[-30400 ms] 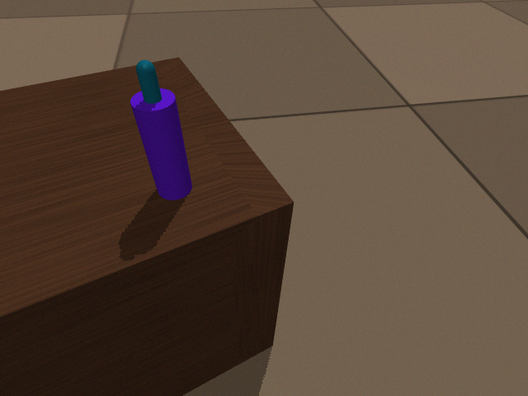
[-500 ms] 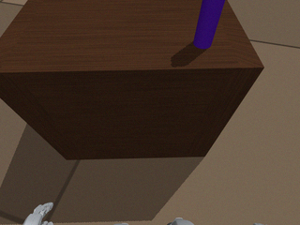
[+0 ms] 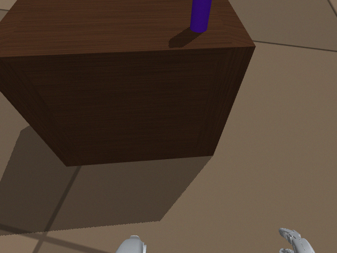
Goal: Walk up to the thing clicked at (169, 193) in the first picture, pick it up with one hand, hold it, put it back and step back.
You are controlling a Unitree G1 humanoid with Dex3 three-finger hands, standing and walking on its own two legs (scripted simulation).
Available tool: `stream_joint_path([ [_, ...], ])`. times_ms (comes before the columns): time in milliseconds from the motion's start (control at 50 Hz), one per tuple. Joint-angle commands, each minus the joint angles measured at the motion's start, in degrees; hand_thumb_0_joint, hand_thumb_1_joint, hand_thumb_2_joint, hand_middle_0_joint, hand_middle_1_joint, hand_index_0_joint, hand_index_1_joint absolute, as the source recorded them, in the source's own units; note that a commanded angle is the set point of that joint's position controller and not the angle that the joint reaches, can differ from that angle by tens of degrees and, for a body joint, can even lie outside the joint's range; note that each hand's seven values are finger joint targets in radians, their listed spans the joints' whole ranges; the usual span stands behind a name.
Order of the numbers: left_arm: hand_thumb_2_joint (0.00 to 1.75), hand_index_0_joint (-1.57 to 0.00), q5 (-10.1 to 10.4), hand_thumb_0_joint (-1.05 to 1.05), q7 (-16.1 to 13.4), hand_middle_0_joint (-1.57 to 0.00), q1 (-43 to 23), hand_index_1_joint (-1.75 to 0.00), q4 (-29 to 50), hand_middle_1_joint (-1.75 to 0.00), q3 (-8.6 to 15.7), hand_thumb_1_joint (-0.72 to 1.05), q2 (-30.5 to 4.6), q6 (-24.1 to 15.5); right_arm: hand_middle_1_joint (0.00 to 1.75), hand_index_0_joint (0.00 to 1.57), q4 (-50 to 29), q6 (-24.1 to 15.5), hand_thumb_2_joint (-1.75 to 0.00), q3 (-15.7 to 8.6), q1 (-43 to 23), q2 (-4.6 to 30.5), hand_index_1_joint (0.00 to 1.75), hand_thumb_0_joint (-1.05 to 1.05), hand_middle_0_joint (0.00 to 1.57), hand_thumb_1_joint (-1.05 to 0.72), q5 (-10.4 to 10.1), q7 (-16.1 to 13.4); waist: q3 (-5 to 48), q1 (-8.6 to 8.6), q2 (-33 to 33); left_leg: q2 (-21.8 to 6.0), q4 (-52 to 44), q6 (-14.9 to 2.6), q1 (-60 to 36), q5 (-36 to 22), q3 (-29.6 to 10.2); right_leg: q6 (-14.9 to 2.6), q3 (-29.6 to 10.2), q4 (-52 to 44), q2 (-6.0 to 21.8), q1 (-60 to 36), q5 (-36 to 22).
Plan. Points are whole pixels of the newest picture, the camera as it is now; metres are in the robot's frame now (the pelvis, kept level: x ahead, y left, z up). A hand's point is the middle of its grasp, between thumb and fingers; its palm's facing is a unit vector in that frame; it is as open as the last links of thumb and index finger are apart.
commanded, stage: step back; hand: right
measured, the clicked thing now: out of the picture +0.89 -0.11 +0.17
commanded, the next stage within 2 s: stand in 1.78 s
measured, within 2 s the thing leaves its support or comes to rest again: neither
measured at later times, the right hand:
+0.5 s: hand out of the picture -0.05 -0.27 -0.13, palm faces -0.10 +0.91 -0.41, open 7.4 cm
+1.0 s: hand out of the picture -0.19 -0.28 -0.14, palm faces -0.14 +0.92 -0.37, open 7.4 cm
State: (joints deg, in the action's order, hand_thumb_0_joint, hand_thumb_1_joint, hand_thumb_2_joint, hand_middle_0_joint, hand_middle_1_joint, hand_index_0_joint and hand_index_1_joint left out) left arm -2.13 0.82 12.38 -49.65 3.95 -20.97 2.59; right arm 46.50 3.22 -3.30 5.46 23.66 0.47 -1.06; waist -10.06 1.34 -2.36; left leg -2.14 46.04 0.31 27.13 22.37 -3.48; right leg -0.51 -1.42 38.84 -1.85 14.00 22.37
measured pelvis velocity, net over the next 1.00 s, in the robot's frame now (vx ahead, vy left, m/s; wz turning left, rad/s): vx -0.27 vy -0.02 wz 0.10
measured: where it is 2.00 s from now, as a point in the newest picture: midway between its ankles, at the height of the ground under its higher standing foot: outside the picture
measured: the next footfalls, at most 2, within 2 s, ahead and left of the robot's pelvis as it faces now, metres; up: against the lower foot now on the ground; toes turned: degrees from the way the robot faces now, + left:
left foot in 0.26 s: -0.07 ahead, +0.12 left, +0.00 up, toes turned +3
right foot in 0.60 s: -0.19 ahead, -0.14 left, +0.00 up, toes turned +5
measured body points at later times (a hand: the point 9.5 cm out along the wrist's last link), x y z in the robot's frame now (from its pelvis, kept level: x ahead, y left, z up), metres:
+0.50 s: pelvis -0.16 -0.01 +0.01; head -0.11 +0.00 +0.46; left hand -0.07 +0.31 -0.11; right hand -0.04 -0.32 -0.10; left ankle -0.11 +0.11 -0.72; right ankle -0.19 -0.14 -0.66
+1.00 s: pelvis -0.27 -0.02 +0.01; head -0.25 -0.02 +0.46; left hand -0.25 +0.31 -0.11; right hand -0.18 -0.33 -0.12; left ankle -0.28 +0.10 -0.72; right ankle -0.24 -0.14 -0.71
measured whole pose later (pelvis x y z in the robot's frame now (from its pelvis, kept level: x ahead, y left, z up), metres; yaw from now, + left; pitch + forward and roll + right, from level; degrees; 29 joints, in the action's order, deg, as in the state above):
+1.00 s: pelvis -0.27 -0.02 +0.01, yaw +6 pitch -3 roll +1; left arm -1.8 0.6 13.3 -54.2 3.4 -22.9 1.0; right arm 56.7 0.2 -3.3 14.1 21.6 2.0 1.0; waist -4.4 1.5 1.0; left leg 2.1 34.1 -1.3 13.2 18.4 -0.7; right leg -0.8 0.3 42.8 2.8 18.1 25.8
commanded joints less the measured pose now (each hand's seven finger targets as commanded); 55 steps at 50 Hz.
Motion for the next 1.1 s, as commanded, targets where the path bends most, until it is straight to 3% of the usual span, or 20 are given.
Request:
stream_joint_path([
  [0,0.9,-0.2,-0.05,0.0,-2.05,-0.2,-7.12,-0.3,7.7,-0.3,4.27,0.9,-16.88,-2.17,0.3,0.2,-2.86,-1.0,-0.9,-2.95,2.63,10.64,0.3,0.0,0.2,-0.9,-0.9,-1.02,6.88,-1.86,7.83,7.79,24.35,-0.57,0.51,7.25,-8.72,-13.2,-17.03,-15.57,18.58,8.07,-24.75],
  [40,0.9,-0.2,-0.41,0.0,-2.38,-0.2,-7.57,-0.3,8.07,-0.3,4.42,0.9,-15.23,-2.0,0.3,0.2,-1.85,-1.54,-0.9,-2.31,5.11,9.73,0.3,0.0,0.2,-0.9,-0.91,-1.21,8.75,-2.1,10.9,8.14,23.87,0.3,0.21,5.66,-5.34,-11.41,-10.31,-11.89,15.24,4.03,-30.24],
  [160,0.9,-0.2,-0.25,0.0,-3.22,-0.2,-1.95,-0.3,7.9,-0.3,3.89,0.9,-14.79,-1.03,0.3,0.2,-2.4,-2.03,-0.9,-1.87,4.44,8.42,0.3,0.0,0.2,-0.9,0.55,-0.71,12.25,2.01,13.54,4.51,-1.39,0.39,-0.58,7.63,0.67,-11.02,-10.97,-7.23,16.56,-10.67,-36.12],
  [220,0.9,-0.2,0.94,0.0,-2.68,-0.2,-5.74,-0.3,8.86,-0.3,3.26,0.9,-15.35,-0.05,0.3,0.2,0.61,-2.43,-0.9,-2.61,10.97,8.69,0.3,0.0,0.2,-0.9,0.72,-0.41,14.48,-1.28,12.28,4.0,-20.38,-1.17,-12.98,-6.65,4.79,-8.21,-9.58,-2.51,15.38,-4.62,-29.66],
  [240,0.9,-0.2,0.94,0.0,-2.5,-0.2,-4.05,-0.3,9.13,-0.3,2.29,0.9,-13.41,0.19,0.3,0.2,0.65,-2.51,-0.9,-3.33,10.19,10.71,0.3,0.0,0.2,-0.9,1.27,-0.51,14.12,-0.74,7.68,-0.14,-23.04,-3.01,-17.0,-11.43,-2.72,-5.13,-8.31,0.8,12.44,2.19,-21.67],
  [280,0.9,-0.2,1.55,0.0,-3.18,-0.2,-7.51,-0.3,9.78,-0.3,2.89,0.9,-12.81,0.32,0.3,0.2,-1.65,-2.31,-0.9,-5.08,6.15,21.01,0.3,0.0,0.2,-0.9,1.5,0.18,13.47,-3.35,-11.56,-21.84,-27.33,-17.87,-11.02,-25.55,-28.26,-0.08,-1.98,22.91,-1.28,11.53,16.23],
  [360,0.9,-0.2,2.04,0.0,-2.64,-0.2,-2.32,-0.3,5.4,-0.3,3.21,0.9,-12.65,0.66,0.3,0.2,-2.29,-2.7,-0.9,-2.76,-1.22,13.26,0.3,0.0,0.2,-0.9,1.9,-0.73,9.21,1.86,-3.08,-13.17,-22.95,-13.61,-7.57,-28.83,-10.46,-0.48,-8.41,35.61,-3.25,10.87,7.62],
  [480,0.9,-0.2,0.88,0.0,-1.65,-0.2,-2.75,-0.3,4.78,-0.3,2.72,0.9,-11.2,-0.94,0.3,0.2,-1.84,-1.61,-0.9,-2.99,3.89,12.49,0.3,0.0,0.2,-0.9,1.96,-0.3,12.91,-2.15,-7.16,-11.83,-19.13,-13.6,-19.55,-25.94,-9.14,1.52,-0.72,6.64,0.12,7.14,7.64],
  [540,0.9,-0.2,0.63,0.0,-1.48,-0.2,4.7,-0.3,0.51,-0.3,2.68,0.9,-10.5,-1.99,0.3,0.2,-2.0,-0.44,-0.9,-3.16,0.96,14.04,0.3,0.0,0.2,-0.9,1.03,0.26,16.61,1.2,-8.9,-10.14,-15.78,-10.07,-15.2,-16.12,-6.31,-0.98,3.37,-14.63,-0.55,-4.87,-3.16],
  [560,0.9,-0.2,-0.16,0.0,-1.71,-0.2,5.25,-0.3,-0.35,-0.3,3.36,0.9,-12.77,-2.45,0.3,0.2,-1.92,-0.25,-0.9,-2.39,1.55,11.64,0.3,0.0,0.2,-0.9,1.0,0.34,15.16,1.01,-3.59,-7.17,-10.95,-7.17,-7.07,-8.07,-4.58,-2.02,-2.64,-17.06,1.75,-9.04,-3.68],
  [580,0.9,-0.2,-0.99,0.0,-1.82,-0.2,5.25,-0.3,0.25,-0.3,4.75,0.9,-17.67,-2.85,0.3,0.2,-3.03,-0.49,-0.9,-1.25,1.47,7.55,0.3,0.0,0.2,-0.9,0.75,0.47,11.29,1.26,10.23,2.28,-0.91,-2.74,7.01,4.45,-1.66,-5.22,-21.78,-20.66,12.78,-10.05,3.36],
  [600,0.9,-0.2,-1.06,0.0,-1.92,-0.2,0.26,-0.3,2.36,-0.3,5.79,0.9,-23.14,-2.72,0.3,0.2,-3.67,-0.35,-0.9,-1.95,-1.75,8.38,0.3,0.0,0.2,-0.9,0.77,-0.53,8.82,3.67,14.82,5.22,9.59,-0.33,3.26,12.12,-6.02,-14.73,-32.34,-24.54,25.81,6.8,6.79],
  [620,0.9,-0.2,-0.61,0.0,-2.06,-0.2,-3.17,-0.3,3.39,-0.3,5.59,0.9,-22.37,-3.07,0.3,0.2,-2.79,-0.29,-0.9,-2.95,-1.46,10.78,0.3,0.0,0.2,-0.9,0.59,-0.69,4.69,2.2,11.35,3.28,16.61,0.21,0.72,10.07,-9.84,-16.16,-32.45,-25.21,26.67,14.02,7.79],
  [680,0.9,-0.2,-0.52,0.0,-2.35,-0.2,-7.53,-0.3,3.48,-0.3,3.86,0.9,-15.83,-3.72,0.3,0.2,0.75,-1.16,-0.9,-2.22,3.51,9.78,0.3,0.0,0.2,-0.9,0.01,-0.33,5.58,-1.73,7.5,6.88,19.9,0.35,1.29,1.96,-6.41,-9.77,-12.73,-17.07,15.19,6.89,-8.94],
  [800,0.9,-0.2,-0.87,0.0,-1.67,-0.2,0.91,-0.3,1.31,-0.3,4.59,0.9,-17.33,-4.19,0.3,0.2,0.95,-2.79,-0.9,-2.17,-0.07,9.66,0.3,0.0,0.2,-0.9,1.77,1.06,6.23,4.1,12.91,2.93,-1.12,1.08,2.18,7.71,-0.9,-10.93,-17.0,-19.52,17.34,-4.94,12.8],
  [880,0.9,-0.2,-0.2,0.0,-0.99,-0.2,-3.38,-0.3,1.65,-0.3,3.2,0.9,-16.44,-3.48,0.3,0.2,5.54,-4.26,-0.9,-2.73,7.17,8.68,0.3,0.0,0.2,-0.9,1.29,1.46,8.1,-0.42,11.39,4.29,-21.23,-1.39,-16.78,-1.24,5.46,-7.75,-9.69,-15.46,14.63,3.39,6.05],
  [900,0.9,-0.2,-0.16,0.0,-0.83,-0.2,-2.37,-0.3,1.66,-0.3,2.02,0.9,-14.13,-3.29,0.3,0.2,6.58,-4.63,-0.9,-3.4,8.83,9.58,0.3,0.0,0.2,-0.9,1.54,1.27,8.87,-1.56,7.96,3.28,-23.57,-2.35,-23.73,-2.87,2.03,-5.79,-6.4,-10.61,11.93,8.55,3.58],
  [940,0.9,-0.2,1.22,0.0,-0.86,-0.2,-6.88,-0.3,1.49,-0.3,1.83,0.9,-12.35,-3.25,0.3,0.2,6.18,-5.1,-0.9,-4.56,9.46,17.21,0.3,0.0,0.2,-0.9,1.82,1.1,7.71,-3.9,-6.5,-16.35,-33.74,-12.93,-16.73,24.98,-28.99,-0.49,2.75,7.56,2.5,16.3,10.47],
  [980,0.9,-0.2,1.16,0.0,-0.54,-0.2,-5.85,-0.3,0.62,-0.3,2.08,0.9,-13.22,-3.7,0.3,0.2,5.12,-5.89,-0.9,-3.39,5.32,13.71,0.3,0.0,0.2,-0.9,1.96,0.98,3.84,-1.59,-0.83,-14.49,-32.42,-13.37,-13.48,14.88,-23.87,-0.81,-3.04,11.71,4.88,14.29,6.34],
  [1080,0.9,-0.2,1.02,0.0,0.19,-0.2,-2.04,-0.3,-2.46,-0.3,1.92,0.9,-11.77,-4.62,0.3,0.2,4.96,-5.26,-0.9,-3.24,3.08,12.54,0.3,0.0,0.2,-0.9,2.02,1.3,6.06,-1.36,-8.28,-8.78,-28.61,-9.35,-10.66,6.4,-11.11,-0.47,2.74,-2.03,2.4,3.14,2.45],
])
